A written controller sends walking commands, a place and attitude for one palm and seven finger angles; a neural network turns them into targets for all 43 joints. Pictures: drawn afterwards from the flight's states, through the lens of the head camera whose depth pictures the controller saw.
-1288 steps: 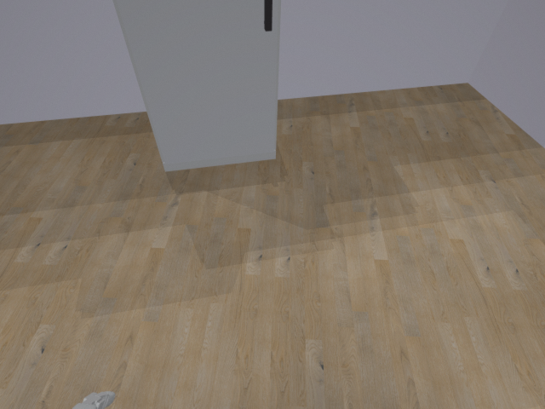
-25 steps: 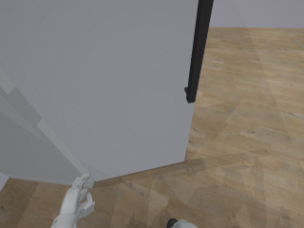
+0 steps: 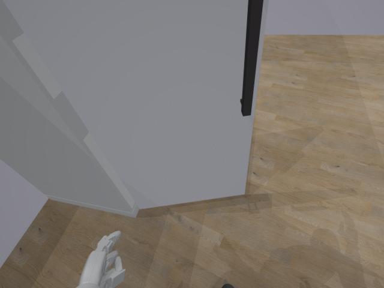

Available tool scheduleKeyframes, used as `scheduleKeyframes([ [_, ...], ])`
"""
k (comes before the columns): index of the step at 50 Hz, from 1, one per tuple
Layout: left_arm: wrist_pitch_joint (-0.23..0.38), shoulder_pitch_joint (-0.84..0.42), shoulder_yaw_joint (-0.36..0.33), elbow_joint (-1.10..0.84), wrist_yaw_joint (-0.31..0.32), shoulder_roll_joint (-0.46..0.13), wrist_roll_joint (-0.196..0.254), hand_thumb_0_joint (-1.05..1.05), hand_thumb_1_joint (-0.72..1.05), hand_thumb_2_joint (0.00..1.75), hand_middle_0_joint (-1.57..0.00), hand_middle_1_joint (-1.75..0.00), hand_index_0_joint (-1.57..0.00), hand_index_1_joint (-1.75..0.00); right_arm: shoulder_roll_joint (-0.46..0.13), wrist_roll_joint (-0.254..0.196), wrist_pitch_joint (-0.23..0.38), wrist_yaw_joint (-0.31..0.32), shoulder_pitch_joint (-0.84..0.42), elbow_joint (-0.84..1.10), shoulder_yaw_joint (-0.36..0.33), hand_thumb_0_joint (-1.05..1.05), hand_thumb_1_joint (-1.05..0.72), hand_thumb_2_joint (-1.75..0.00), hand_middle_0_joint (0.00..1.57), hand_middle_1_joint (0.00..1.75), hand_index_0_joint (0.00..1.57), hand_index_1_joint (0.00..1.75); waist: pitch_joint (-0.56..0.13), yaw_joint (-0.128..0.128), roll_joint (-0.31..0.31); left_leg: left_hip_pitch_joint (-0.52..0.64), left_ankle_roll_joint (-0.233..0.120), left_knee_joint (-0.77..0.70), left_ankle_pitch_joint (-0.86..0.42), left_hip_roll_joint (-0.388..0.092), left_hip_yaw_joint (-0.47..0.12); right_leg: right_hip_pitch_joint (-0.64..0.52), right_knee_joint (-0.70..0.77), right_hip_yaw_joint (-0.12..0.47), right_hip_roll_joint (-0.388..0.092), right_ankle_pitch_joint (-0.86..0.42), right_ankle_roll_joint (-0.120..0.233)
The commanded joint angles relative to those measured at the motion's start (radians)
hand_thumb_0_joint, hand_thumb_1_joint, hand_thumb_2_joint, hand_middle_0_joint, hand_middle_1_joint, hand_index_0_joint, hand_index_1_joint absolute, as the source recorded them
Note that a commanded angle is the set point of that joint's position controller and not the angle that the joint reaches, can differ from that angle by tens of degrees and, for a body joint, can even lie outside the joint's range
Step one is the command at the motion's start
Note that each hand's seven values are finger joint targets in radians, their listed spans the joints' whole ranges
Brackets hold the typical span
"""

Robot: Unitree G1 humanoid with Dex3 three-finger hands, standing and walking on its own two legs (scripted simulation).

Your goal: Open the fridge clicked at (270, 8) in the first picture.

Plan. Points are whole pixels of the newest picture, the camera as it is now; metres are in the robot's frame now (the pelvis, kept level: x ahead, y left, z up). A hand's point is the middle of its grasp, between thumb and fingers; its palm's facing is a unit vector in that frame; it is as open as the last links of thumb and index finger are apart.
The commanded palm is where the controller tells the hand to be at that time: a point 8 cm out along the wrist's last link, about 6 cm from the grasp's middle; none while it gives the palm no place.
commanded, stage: stop stepping back and stand still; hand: right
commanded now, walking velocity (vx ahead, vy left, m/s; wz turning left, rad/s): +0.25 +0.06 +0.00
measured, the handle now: (248, 49) +0.64 -0.12 +0.16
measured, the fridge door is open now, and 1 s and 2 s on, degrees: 70 70 70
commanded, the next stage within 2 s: let the arm hang, fingers relaxed in 0.58 s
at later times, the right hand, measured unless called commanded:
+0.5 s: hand out of the picture +0.11 -0.30 +0.18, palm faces +0.37 +0.80 -0.47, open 7.4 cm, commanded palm +0.06 -0.34 +0.17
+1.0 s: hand out of the picture -0.04 -0.24 -0.19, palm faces +0.13 +0.98 -0.16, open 6.9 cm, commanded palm none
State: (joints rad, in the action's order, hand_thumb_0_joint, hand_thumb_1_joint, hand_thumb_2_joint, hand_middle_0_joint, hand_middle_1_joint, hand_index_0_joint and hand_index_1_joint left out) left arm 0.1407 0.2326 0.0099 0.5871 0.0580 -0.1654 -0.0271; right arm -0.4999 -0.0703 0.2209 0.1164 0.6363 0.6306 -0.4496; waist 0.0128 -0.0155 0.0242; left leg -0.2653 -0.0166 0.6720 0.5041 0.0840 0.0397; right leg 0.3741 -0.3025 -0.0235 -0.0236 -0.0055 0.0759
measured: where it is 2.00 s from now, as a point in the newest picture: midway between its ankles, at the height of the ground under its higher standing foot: outside the picture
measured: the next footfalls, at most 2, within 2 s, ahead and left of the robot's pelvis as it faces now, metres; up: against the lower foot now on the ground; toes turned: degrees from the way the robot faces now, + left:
left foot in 0.08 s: -0.03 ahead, +0.13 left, +0.00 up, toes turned +2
right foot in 0.22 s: +0.05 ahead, -0.10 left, +0.00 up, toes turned +0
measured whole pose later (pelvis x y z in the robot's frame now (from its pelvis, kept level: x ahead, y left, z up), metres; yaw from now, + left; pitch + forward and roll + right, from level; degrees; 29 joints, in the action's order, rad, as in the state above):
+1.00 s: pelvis -0.10 -0.06 -0.03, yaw -7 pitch +0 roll +2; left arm -0.05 0.26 -0.02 0.89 0.01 -0.20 -0.04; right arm -0.16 0.02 -0.06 0.01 0.26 -0.84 -0.03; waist 0.04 -0.03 0.01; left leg -0.38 0.01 0.67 0.29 -0.01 0.01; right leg 0.43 -0.80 0.02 0.01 0.40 0.02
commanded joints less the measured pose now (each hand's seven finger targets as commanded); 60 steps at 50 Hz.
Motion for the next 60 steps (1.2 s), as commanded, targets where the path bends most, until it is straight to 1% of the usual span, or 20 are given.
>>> scheduleKeyframes([
  [1, 0.027, -0.079, -0.063, -0.126, 0.031, -0.173, 0.001, 0.0, 0.9, 0.9, -0.2, -0.3, -0.2, -0.3, -0.128, -0.009, 0.006, 0.039, 0.005, 0.128, -0.124, 0.0, -0.9, -0.9, 0.2, 0.3, 0.2, 0.3, -0.156, 0.029, -0.209, 0.265, -0.039, -0.41, -0.052, 0.007, 0.046, -0.054, 0.146, 0.085, -0.052, 0.517, -0.16],
  [4, 0.012, -0.083, -0.052, -0.088, 0.038, -0.166, -0.008, 0.0, 0.9, 0.9, -0.2, -0.3, -0.2, -0.3, -0.18, -0.017, 0.003, 0.047, -0.149, 0.131, -0.146, 0.0, -0.9, -0.9, 0.2, 0.3, 0.2, 0.3, -0.122, 0.008, 0.103, -0.211, -0.175, -0.549, -0.013, -0.377, -0.224, -0.232, -0.522, 0.03, 0.017, 0.277, -0.098],
  [6, 0.02, -0.073, -0.069, -0.064, 0.048, -0.167, 0.024, 0.0, 0.9, 0.9, -0.2, -0.3, -0.2, -0.3, -0.08, -0.004, -0.027, 0.038, -0.245, 0.004, -0.053, 0.0, -0.9, -0.9, 0.2, 0.3, 0.2, 0.3, -0.038, -0.007, 0.241, -0.33, -0.179, -0.517, 0.256, -0.387, -0.228, -0.164, -0.666, 0.101, 0.002, 0.368, -0.099],
  [10, 0.021, -0.102, -0.049, -0.05, 0.062, -0.191, 0.026, 0.0, 0.9, 0.9, -0.2, -0.3, -0.2, -0.3, -0.052, 0.036, -0.021, 0.047, -0.424, -0.007, 0.028, 0.0, -0.9, -0.9, 0.2, 0.3, 0.2, 0.3, 0.081, -0.028, -0.123, -0.23, -0.079, -0.178, 0.165, -0.221, -0.037, -0.125, -0.187, 0.065, -0.028, 0.483, -0.042],
  [12, 0.053, -0.088, -0.044, -0.098, 0.058, -0.203, 0.028, 0.0, 0.9, 0.9, -0.2, -0.3, -0.2, -0.3, -0.104, 0.039, 0.012, 0.057, -0.473, 0.122, -0.001, 0.0, -0.9, -0.9, 0.2, 0.3, 0.2, 0.3, 0.092, -0.025, -0.439, -0.341, 0.007, 0.287, 0.09, -0.012, 0.022, -0.151, 0.204, 0.661, -0.279, 0.711, 0.069],
  [13, 0.07, -0.103, -0.031, -0.078, 0.039, -0.163, 0.019, 0.0, 0.9, 0.9, -0.2, -0.3, -0.2, -0.3, -0.152, 0.03, 0.028, 0.049, -0.418, 0.151, -0.055, 0.0, -0.9, -0.9, 0.2, 0.3, 0.2, 0.3, 0.021, -0.004, -0.329, -0.283, -0.014, 0.418, 0.039, -0.025, -0.076, -0.086, 0.298, 0.721, -0.294, 0.939, -0.023],
  [18, 0.066, -0.115, -0.03, -0.095, -0.008, -0.136, 0.002, 0.0, 0.9, 0.9, -0.2, -0.3, -0.2, -0.3, -0.102, 0.039, 0.018, 0.045, -0.068, 0.209, -0.075, 0.0, -0.9, -0.9, 0.2, 0.3, 0.2, 0.3, -0.042, 0.046, -0.331, 0.038, -0.022, 0.18, -0.132, -0.015, 0.058, 0.083, 0.262, 0.236, -0.153, 0.717, -0.096],
  [22, 0.032, -0.08, -0.043, -0.111, 0.021, -0.141, -0.009, 0.0, 0.9, 0.9, -0.2, -0.3, -0.2, -0.3, -0.11, 0.029, -0.017, 0.052, -0.067, 0.073, -0.093, 0.0, -0.9, -0.9, 0.2, 0.3, 0.2, 0.3, -0.096, 0.035, -0.26, 0.291, -0.051, -0.209, -0.007, 0.035, 0.129, 0.069, 0.164, 0.16, -0.12, 0.636, -0.109],
  [24, 0.008, -0.072, -0.056, -0.098, 0.034, -0.148, -0.004, 0.0, 0.9, 0.9, -0.2, -0.3, -0.2, -0.3, -0.125, 0.027, -0.041, 0.044, -0.108, 0.037, -0.09, 0.0, -0.9, -0.9, 0.2, 0.3, 0.2, 0.3, -0.125, 0.027, -0.028, 0.37, -0.101, -0.353, -0.047, -0.072, 0.002, 0.124, -0.149, 0.037, -0.035, 0.537, -0.106],
  [25, -0.006, -0.058, -0.066, -0.09, 0.034, -0.149, 0.006, 0.0, 0.9, 0.9, -0.2, -0.3, -0.2, -0.3, -0.132, 0.026, -0.042, 0.04, -0.145, 0.015, -0.097, 0.0, -0.9, -0.9, 0.2, 0.3, 0.2, 0.3, -0.094, 0.015, 0.172, 0.2, -0.189, -0.455, 0.052, -0.294, -0.289, 0.151, -0.528, -0.028, 0.026, 0.462, -0.083],
  [27, -0.001, -0.074, -0.049, -0.081, 0.017, -0.158, -0.008, 0.0, 0.9, 0.9, -0.2, -0.3, -0.2, -0.3, -0.159, 0.008, -0.015, 0.049, -0.261, 0.024, -0.148, 0.0, -0.9, -0.9, 0.2, 0.3, 0.2, 0.3, -0.016, 0.0, 0.095, -0.054, -0.274, -0.494, -0.045, -0.446, -0.406, 0.167, -0.849, 0.054, -0.027, 0.401, -0.091],
  [33, 0.03, -0.117, -0.044, -0.061, 0.048, -0.162, 0.016, 0.0, 0.9, 0.9, -0.2, -0.3, -0.2, -0.3, -0.052, 0.039, 0.003, 0.046, -0.352, 0.045, 0.018, 0.0, -0.9, -0.9, 0.2, 0.3, 0.2, 0.3, 0.041, -0.009, -0.052, -0.177, -0.099, -0.271, 0.036, -0.247, -0.115, -0.19, -0.224, -0.037, -0.012, 0.343, -0.053],
  [34, 0.021, 0.038, -0.1, 0.164, -0.068, -0.302, -0.008, 0.0, 0.9, 0.9, -0.2, -0.3, -0.2, -0.3, 0.22, 0.132, -0.174, -0.087, -0.268, -0.757, 0.336, 0.0, -0.9, -0.9, 0.2, 0.3, 0.2, 0.3, 0.035, -0.09, -0.279, -0.35, -0.009, 0.157, -0.261, -0.222, 0.07, -0.186, -0.265, 0.217, -0.183, -0.098, 0.002],
  [35, -0.068, 0.066, -0.105, 0.1, -0.057, -0.292, -0.004, 0.0, 0.9, 0.9, -0.2, -0.3, -0.2, -0.3, 0.229, 0.117, -0.247, -0.105, -0.225, -0.75, 0.322, 0.0, -0.9, -0.9, 0.2, 0.3, 0.2, 0.3, 0.012, -0.051, -0.339, -0.368, 0.036, 0.39, 0.103, -0.093, 0.02, -0.118, -0.12, 0.438, -0.319, -0.306, 0.124],
  [37, -0.08, 0.035, -0.09, 0.046, -0.041, -0.279, -0.031, 0.0, 0.9, 0.9, -0.2, -0.3, -0.2, -0.3, 0.218, 0.117, -0.248, -0.112, -0.346, -0.775, 0.343, 0.0, -0.9, -0.9, 0.2, 0.3, 0.2, 0.3, -0.064, -0.051, -0.092, -0.387, 0.039, 0.586, 0.109, -0.112, -0.127, -0.05, -0.089, 0.591, -0.373, -0.123, 0.197],
  [42, -0.122, -0.112, -0.061, 0.089, -0.03, -0.253, -0.029, 0.0, 0.9, 0.9, -0.2, -0.3, -0.2, -0.3, 0.166, 0.098, -0.246, -0.127, -0.296, -1.188, 0.375, 0.0, -0.9, -0.9, 0.2, 0.3, 0.2, 0.3, -0.114, 0.075, -0.072, 0.115, 0.041, -0.006, -0.153, -0.09, -0.026, 0.145, -0.16, 0.216, -0.134, 0.255, 0.031],
  [45, -0.17, -0.055, -0.057, 0.138, -0.049, -0.152, -0.003, 0.0, 0.9, 0.9, -0.2, -0.3, -0.2, -0.3, 0.023, 0.105, -0.246, -0.116, -0.359, -1.297, 0.374, 0.0, -0.9, -0.9, 0.2, 0.3, 0.2, 0.3, 0.0, 0.025, 0.092, -0.153, -0.124, -0.522, 0.351, -0.403, -0.504, 0.129, -0.533, 0.016, 0.079, 0.517, -0.072],
  [49, -0.164, 0.116, -0.066, 0.276, -0.038, -0.101, -0.007, 0.0, 0.9, 0.9, -0.2, -0.3, -0.2, -0.3, 0.175, 0.104, -0.236, -0.093, -0.5, -1.404, 0.376, 0.0, -0.9, -0.9, 0.2, 0.3, 0.2, 0.3, -0.012, -0.065, 0.081, -0.227, -0.113, -0.347, -0.024, -0.288, -0.262, -0.128, -0.388, 0.042, 0.008, 0.367, -0.043],
  [52, -0.138, 0.073, -0.054, 0.312, -0.022, -0.159, -0.012, 0.0, 0.9, 0.9, -0.2, -0.3, -0.2, -0.3, 0.234, 0.082, -0.242, -0.101, -0.377, -1.503, 0.404, 0.0, -0.9, -0.9, 0.2, 0.3, 0.2, 0.3, -0.034, 0.017, -0.243, -0.066, 0.004, -0.124, -0.158, -0.114, -0.048, -0.076, -0.002, 0.324, -0.197, 0.271, 0.032],
  [60, -0.132, 0.09, -0.044, 0.431, -0.015, -0.101, 0.008, 0.0, 0.9, 0.9, -0.2, -0.3, -0.2, -0.3, 0.212, 0.081, -0.225, -0.1, -0.368, -1.681, 0.419, 0.0, -0.9, -0.9, 0.2, 0.3, 0.2, 0.3, -0.024, 0.019, -0.073, 0.106, -0.001, -0.273, -0.308, -0.151, -0.07, -0.094, 0.013, 0.164, -0.093, 0.235, -0.016],
])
